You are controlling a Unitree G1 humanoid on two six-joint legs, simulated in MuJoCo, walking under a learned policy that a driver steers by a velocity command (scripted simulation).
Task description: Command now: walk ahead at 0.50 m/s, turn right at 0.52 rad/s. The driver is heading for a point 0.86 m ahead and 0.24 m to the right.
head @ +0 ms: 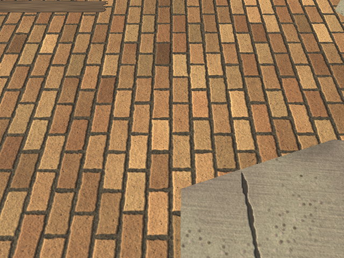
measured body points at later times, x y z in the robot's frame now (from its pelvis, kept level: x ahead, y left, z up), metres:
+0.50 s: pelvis +0.27 -0.02 +0.01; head +0.30 -0.05 +0.46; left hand +0.30 +0.26 -0.11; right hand +0.42 -0.30 -0.09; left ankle +0.46 +0.08 -0.69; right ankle +0.13 -0.06 -0.73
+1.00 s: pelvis +0.51 -0.09 +0.02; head +0.54 -0.11 +0.46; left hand +0.81 -0.01 -0.08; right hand +0.35 -0.31 -0.12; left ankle +0.49 +0.04 -0.73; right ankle +0.57 -0.28 -0.69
